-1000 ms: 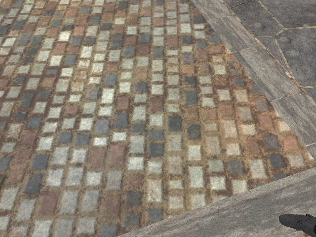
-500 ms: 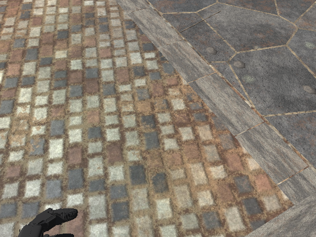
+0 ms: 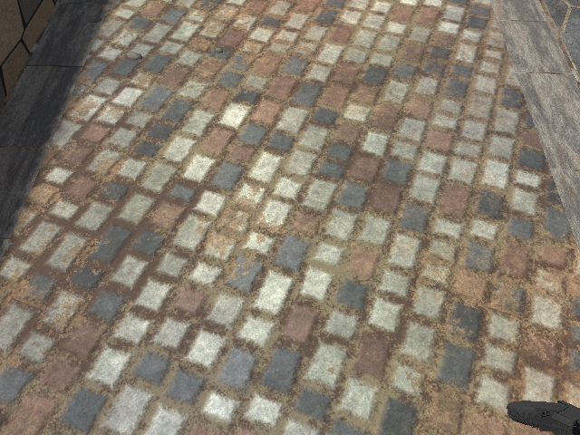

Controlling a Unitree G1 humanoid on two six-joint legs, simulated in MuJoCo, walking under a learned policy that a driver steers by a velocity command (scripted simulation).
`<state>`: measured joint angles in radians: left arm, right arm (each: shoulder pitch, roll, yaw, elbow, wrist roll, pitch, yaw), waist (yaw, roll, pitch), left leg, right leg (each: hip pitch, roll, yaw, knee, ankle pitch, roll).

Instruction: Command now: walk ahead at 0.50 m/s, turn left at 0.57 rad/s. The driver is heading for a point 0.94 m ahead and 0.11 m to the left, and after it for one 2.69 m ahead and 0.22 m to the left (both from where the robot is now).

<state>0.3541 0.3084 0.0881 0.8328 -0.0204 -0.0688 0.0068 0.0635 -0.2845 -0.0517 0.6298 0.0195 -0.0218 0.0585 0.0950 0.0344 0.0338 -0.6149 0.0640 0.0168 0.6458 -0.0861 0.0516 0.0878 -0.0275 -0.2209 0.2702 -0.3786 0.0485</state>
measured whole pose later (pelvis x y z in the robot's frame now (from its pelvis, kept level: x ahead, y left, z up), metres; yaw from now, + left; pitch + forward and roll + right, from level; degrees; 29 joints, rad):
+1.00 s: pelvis +0.56 +0.08 +0.01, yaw +16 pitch +2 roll -2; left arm 0.39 0.29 0.05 0.86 -0.02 -0.06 -0.01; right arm 0.05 -0.26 -0.03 0.66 0.02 -0.07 0.04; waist 0.10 0.03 0.02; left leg -0.58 0.05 -0.02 0.54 0.01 0.01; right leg 0.04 0.04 -0.02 0.24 -0.32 -0.02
